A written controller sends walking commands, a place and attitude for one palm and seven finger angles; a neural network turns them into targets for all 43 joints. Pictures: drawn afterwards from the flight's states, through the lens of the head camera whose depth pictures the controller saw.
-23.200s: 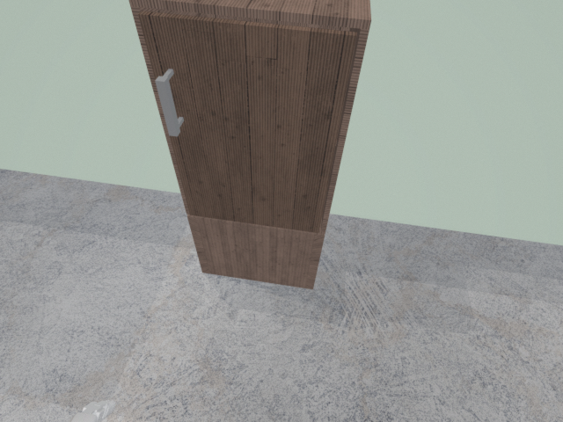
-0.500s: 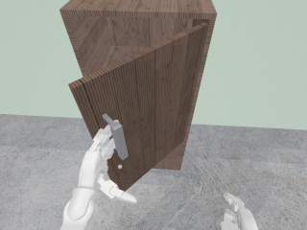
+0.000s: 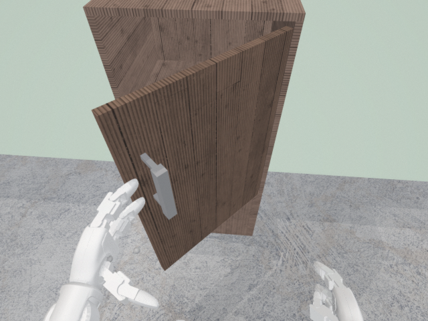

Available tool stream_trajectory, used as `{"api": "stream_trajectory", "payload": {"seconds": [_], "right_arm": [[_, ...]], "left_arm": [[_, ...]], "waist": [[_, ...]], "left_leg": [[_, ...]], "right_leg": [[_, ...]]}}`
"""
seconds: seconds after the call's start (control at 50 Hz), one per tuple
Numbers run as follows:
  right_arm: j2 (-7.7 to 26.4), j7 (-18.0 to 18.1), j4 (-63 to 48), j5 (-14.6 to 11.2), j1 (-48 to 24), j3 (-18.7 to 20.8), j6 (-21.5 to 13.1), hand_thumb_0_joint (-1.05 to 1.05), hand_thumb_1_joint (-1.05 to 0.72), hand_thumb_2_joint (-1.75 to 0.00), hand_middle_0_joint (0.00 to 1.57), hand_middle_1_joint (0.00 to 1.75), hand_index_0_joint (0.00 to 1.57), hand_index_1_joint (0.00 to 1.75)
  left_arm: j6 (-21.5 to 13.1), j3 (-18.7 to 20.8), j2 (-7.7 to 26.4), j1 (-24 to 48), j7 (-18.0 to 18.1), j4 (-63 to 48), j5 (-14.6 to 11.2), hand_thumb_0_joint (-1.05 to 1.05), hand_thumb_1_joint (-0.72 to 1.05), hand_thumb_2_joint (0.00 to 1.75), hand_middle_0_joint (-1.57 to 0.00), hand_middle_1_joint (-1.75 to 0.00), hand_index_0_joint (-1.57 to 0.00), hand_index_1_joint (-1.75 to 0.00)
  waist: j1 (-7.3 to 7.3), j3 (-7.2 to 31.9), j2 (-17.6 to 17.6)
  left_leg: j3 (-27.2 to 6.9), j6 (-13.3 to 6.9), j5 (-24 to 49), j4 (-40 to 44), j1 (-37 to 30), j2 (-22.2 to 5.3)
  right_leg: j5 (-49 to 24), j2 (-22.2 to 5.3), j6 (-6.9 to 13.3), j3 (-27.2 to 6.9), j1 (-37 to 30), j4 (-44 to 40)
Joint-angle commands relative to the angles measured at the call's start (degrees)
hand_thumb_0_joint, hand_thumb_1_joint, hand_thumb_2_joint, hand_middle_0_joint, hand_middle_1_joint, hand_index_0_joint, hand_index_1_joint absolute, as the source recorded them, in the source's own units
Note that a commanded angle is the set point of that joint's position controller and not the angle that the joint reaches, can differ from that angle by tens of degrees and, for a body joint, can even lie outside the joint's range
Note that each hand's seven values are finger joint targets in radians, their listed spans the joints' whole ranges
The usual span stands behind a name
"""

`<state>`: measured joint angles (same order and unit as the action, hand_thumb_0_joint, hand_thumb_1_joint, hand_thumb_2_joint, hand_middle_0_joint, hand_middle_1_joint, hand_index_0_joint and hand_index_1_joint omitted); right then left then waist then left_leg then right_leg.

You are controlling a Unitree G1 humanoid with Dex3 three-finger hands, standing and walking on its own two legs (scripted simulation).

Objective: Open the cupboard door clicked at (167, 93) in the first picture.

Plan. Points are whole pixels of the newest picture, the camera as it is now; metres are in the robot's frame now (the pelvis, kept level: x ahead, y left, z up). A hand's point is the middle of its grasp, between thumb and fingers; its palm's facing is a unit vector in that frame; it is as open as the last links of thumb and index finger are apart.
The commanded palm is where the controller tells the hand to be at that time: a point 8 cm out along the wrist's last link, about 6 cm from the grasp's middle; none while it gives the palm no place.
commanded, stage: slide the hand sideways off the handle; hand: left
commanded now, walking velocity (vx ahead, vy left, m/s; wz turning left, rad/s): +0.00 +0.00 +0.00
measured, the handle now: (158, 187) +0.33 +0.12 +0.09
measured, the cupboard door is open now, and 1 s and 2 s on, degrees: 46 46 46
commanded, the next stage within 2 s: draw the hand back to the body in 0.32 s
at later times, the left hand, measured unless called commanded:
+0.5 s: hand (108, 260) +0.20 +0.18 +0.08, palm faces -0.05 -1.00 -0.04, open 16.3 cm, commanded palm +0.17 +0.24 +0.10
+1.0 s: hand (56, 252) +0.19 +0.23 +0.13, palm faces +0.13 -0.97 -0.20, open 15.9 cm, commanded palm +0.16 +0.28 +0.15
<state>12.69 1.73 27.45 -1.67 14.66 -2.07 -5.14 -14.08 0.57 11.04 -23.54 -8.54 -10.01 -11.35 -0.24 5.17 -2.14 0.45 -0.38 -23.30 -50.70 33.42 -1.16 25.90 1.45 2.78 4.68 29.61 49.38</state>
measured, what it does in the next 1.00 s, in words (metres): stands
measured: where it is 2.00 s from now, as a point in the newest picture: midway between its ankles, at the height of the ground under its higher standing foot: outside the picture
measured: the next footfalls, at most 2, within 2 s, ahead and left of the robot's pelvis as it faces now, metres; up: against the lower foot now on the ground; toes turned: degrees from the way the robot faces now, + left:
none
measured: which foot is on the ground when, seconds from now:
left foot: down 0.00-1.00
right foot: down 0.00-1.00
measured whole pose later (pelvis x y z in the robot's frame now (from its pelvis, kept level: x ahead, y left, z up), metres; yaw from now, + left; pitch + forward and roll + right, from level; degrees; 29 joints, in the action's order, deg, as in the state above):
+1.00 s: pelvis +0.00 +0.02 +0.01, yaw +1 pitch +2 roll -2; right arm 13.0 5.4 29.3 -2.6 14.4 -3.0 -9.3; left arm -4.6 12.3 18.2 -29.2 -7.7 -21.5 -12.6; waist 2.7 5.0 -3.0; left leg -0.3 -1.5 -21.9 -46.0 26.2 -0.9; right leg 22.9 1.6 1.5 5.1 20.8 41.6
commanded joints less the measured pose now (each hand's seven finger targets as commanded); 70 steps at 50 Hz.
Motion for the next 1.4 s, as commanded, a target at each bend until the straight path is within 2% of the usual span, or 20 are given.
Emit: {"api": "stream_trajectory", "payload": {"seconds": [0.0,0.1,0.16,0.18,0.24,0.3,0.4,0.5,0.6,0.68,0.8,0.84,0.9,0.92,0.94,0.96,1.04,1.16,1.32,1.38], "right_arm": [[6.52,0.49,-10.31,-0.02,-5.49,2.65,-3.64,0.0,-0.9,-0.9,0.2,0.3,0.2,0.3],[6.57,0.95,-9.96,-0.07,-4.84,3.04,-3.68,0.0,-0.9,-0.9,0.2,0.3,0.2,0.3],[6.97,1.25,-9.66,-0.23,-4.23,3.07,-4.22,0.0,-0.9,-0.9,0.2,0.3,0.2,0.3],[7.11,1.43,-9.48,-0.23,-4.15,3.06,-4.48,0.0,-0.9,-0.9,0.2,0.3,0.2,0.3],[7.27,1.71,-9.25,-0.5,-4.03,3.17,-5.63,0.0,-0.9,-0.9,0.2,0.3,0.2,0.3],[7.48,1.92,-8.94,-0.56,-4.17,3.22,-6.39,0.0,-0.9,-0.9,0.2,0.3,0.2,0.3],[7.4,2.08,-9.03,-0.52,-4.48,3.21,-6.71,0.0,-0.9,-0.9,0.2,0.3,0.2,0.3],[6.55,2.36,-9.62,-0.73,-4.68,2.94,-6.5,0.0,-0.9,-0.9,0.2,0.3,0.2,0.3],[6.6,2.19,-9.63,-1.36,-5.44,2.4,-6.78,0.0,-0.9,-0.9,0.2,0.3,0.2,0.3],[7.08,2.22,-9.39,-1.43,-5.86,2.37,-7.28,0.0,-0.9,-0.9,0.2,0.3,0.2,0.3],[7.32,2.61,-9.29,-1.43,-5.9,2.04,-8.06,0.0,-0.9,-0.9,0.2,0.3,0.2,0.3],[7.18,2.71,-9.04,-1.44,-6.05,1.72,-8.59,0.0,-0.9,-0.9,0.2,0.3,0.2,0.3],[7.43,2.91,-8.27,-1.66,-6.36,1.64,-9.03,0.0,-0.9,-0.9,0.2,0.3,0.2,0.3],[6.67,4.31,-8.59,-0.64,-7.91,1.7,-8.07,0.0,-0.9,-0.9,0.2,0.3,0.2,0.3],[5.59,4.82,-8.13,-0.13,-7.16,1.22,-7.63,0.0,-0.9,-0.9,0.2,0.3,0.2,0.3],[5.55,4.83,-7.98,-0.14,-6.71,1.09,-7.21,0.0,-0.9,-0.9,0.2,0.3,0.2,0.3],[6.14,5.09,-6.04,0.44,-7.9,1.2,-5.75,0.0,-0.9,-0.9,0.2,0.3,0.2,0.3],[6.07,4.91,-3.9,1.1,-9.22,1.04,-5.86,0.0,-0.9,-0.9,0.2,0.3,0.2,0.3],[6.59,3.64,-1.66,1.38,-9.83,1.8,-4.92,0.0,-0.9,-0.9,0.2,0.3,0.2,0.3],[6.88,3.34,-1.16,1.5,-10.24,2.2,-4.13,0.0,-0.9,-0.9,0.2,0.3,0.2,0.3]], "left_arm": [[-3.67,7.48,6.3,-0.41,-0.24,-12.92,-2.54,0.0,-0.5,0.3,-0.15,-0.3,-0.15,-0.3],[-4.43,11.27,8.47,-3.16,-1.92,-13.13,-4.22,0.0,-0.5,0.3,-0.15,-0.3,-0.15,-0.3],[-5.61,11.07,8.71,-2.27,-4.25,-14.02,-5.34,0.0,-0.5,0.3,-0.15,-0.3,-0.15,-0.3],[-6.09,10.87,8.96,-1.36,-5.16,-14.5,-5.78,0.0,-0.5,0.3,-0.15,-0.3,-0.15,-0.3],[-6.87,10.63,8.96,-2.54,-7.73,-14.58,-6.92,0.0,-0.5,0.3,-0.15,-0.3,-0.15,-0.3],[-6.37,11.01,9.5,-2.37,-8.82,-13.5,-7.53,0.0,-0.5,0.3,-0.15,-0.3,-0.15,-0.3],[-4.73,11.48,9.43,-1.88,-7.8,-12.91,-7.27,0.0,-0.5,0.3,-0.15,-0.3,-0.15,-0.3],[-3.45,15.59,12.91,-1.5,-5.66,-18.42,-7.05,0.0,-0.5,0.3,-0.15,-0.3,-0.15,-0.3],[-0.68,13.28,10.12,-4.44,-6.77,-17.7,-8.03,0.0,-0.5,0.3,-0.15,-0.3,-0.15,-0.3],[2.57,14.71,11.57,-6.05,-7.75,-17.04,-8.26,0.0,-0.5,0.3,-0.15,-0.3,-0.15,-0.3],[3.34,17.24,13.78,-2.43,-6.92,-22.28,-8.46,0.0,-0.5,0.3,-0.15,-0.3,-0.15,-0.3],[3.1,17.49,13.64,-1.66,-6.75,-23.3,-8.63,0.0,-0.43,0.33,-0.15,-0.3,-0.15,-0.3],[4.23,18.73,14.15,-1.65,-7.25,-21.51,-9.05,0.0,-0.32,0.37,-0.16,-0.3,-0.16,-0.3],[4.88,19.83,21.39,2.23,2.48,-27.49,0.52,0.0,-0.29,0.39,-0.16,-0.3,-0.16,-0.3],[6.44,16.07,14.69,-2.1,6.58,-25.07,1.32,0.0,-0.26,0.4,-0.16,-0.3,-0.16,-0.3],[7.67,13.73,11.87,-4.13,8.37,-23.34,1.9,0.0,-0.22,0.42,-0.16,-0.3,-0.16,-0.3],[8.56,15.32,14.7,-2.73,13.68,-24.13,5.73,0.0,-0.08,0.48,-0.16,-0.3,-0.16,-0.3],[7.8,17.41,16.83,-1.12,16.66,-26.5,7.9,0.0,0.13,0.57,-0.17,-0.3,-0.17,-0.3],[8.12,19.48,16.4,-3.01,16.82,-23.15,8.06,0.0,0.41,0.69,-0.18,-0.3,-0.18,-0.3],[8.09,21.5,17.55,-2.53,16.61,-22.36,8.04,0.0,0.51,0.74,-0.19,-0.3,-0.19,-0.3]], "waist": [[1.04,6.9,1.49],[0.87,6.63,3.1],[0.1,6.68,0.74],[-0.42,6.9,2.07],[-0.16,8.15,-0.71],[-0.25,8.05,0.88],[0.43,7.72,0.73],[1.78,11.65,-1.78],[1.2,7.41,-1.84],[1.5,5.72,0.14],[1.6,5.01,-0.35],[1.85,4.55,-2.39],[1.9,3.81,-1.85],[4.47,2.75,-2.27],[2.82,-0.8,-2.54],[2.28,-3.09,-1.18],[2.43,-2.37,-1.8],[3.12,-0.02,-3.93],[3.55,-1.87,0.27],[3.97,-1.69,-0.13]], "left_leg": [[-1.26,-1.01,8.82,5.84,-3.83,2.1],[-1.41,-0.85,9.19,4.31,-2.07,2.15],[-1.65,-0.84,9.21,3.49,-2.31,2.14],[-1.87,-1.01,9.5,3.11,-2.22,2.08],[-2.23,-0.95,10.29,2.71,-2.95,2.14],[-2.58,-1.04,10.61,2.45,-2.63,2.01],[-2.71,-1.05,9.45,3.02,-2.36,1.96],[-2.56,-1.14,11.93,4.69,-5.59,1.78],[-2.86,-1.05,12.0,6.71,-6.87,1.52],[-3.32,-1.2,12.12,7.9,-7.16,1.27],[-3.78,-1.09,10.37,10.14,-9.73,1.17],[-4.02,-0.85,9.47,11.18,-10.56,1.15],[-3.9,-0.98,8.75,11.83,-11.06,1.1],[-2.99,-0.83,6.54,14.62,-11.26,0.58],[-2.55,-0.58,4.69,15.81,-12.4,0.74],[-2.85,-0.46,2.84,16.46,-12.27,0.62],[-2.15,-1.07,3.95,19.38,-16.6,0.31],[-2.14,-0.98,10.68,24.71,-22.68,-0.01],[-1.36,-0.75,21.36,27.97,-26.23,-0.75],[-0.97,-0.71,24.38,28.5,-27.46,-0.88]], "right_leg": [[-13.83,-0.7,-2.05,-4.95,-3.01,-9.43],[-15.82,-1.13,-2.69,-6.03,-3.31,-9.32],[-15.79,-0.97,-2.67,-6.04,-1.68,-8.94],[-16.09,-0.94,-2.77,-6.21,-1.77,-8.99],[-16.72,-0.83,-2.6,-5.76,-1.08,-8.23],[-16.44,-0.75,-2.6,-5.37,-0.71,-7.99],[-12.77,-0.46,-2.18,-4.58,0.16,-7.87],[-15.68,-0.28,-1.89,-3.87,-3.14,-7.75],[-16.44,0.41,-2.0,-2.06,-2.49,-8.75],[-16.39,0.6,-1.98,-1.64,-3.4,-9.97],[-13.38,0.72,-1.8,-0.92,-3.48,-11.64],[-11.97,0.72,-1.59,-0.61,-3.78,-11.99],[-11.01,0.66,-1.64,-0.91,-4.49,-13.54],[-8.95,-0.7,-0.92,-5.1,-6.18,-18.51],[-6.52,-1.3,-1.03,-4.9,-5.29,-20.71],[-4.48,-1.46,-1.28,-4.43,-4.65,-21.37],[-4.9,-1.82,-1.28,-4.5,-8.85,-24.64],[-12.14,-1.69,-1.15,-3.45,-15.99,-25.97],[-21.08,-1.36,-1.37,-2.96,-21.35,-28.0],[-23.52,-1.3,-1.34,-3.14,-22.93,-28.79]]}}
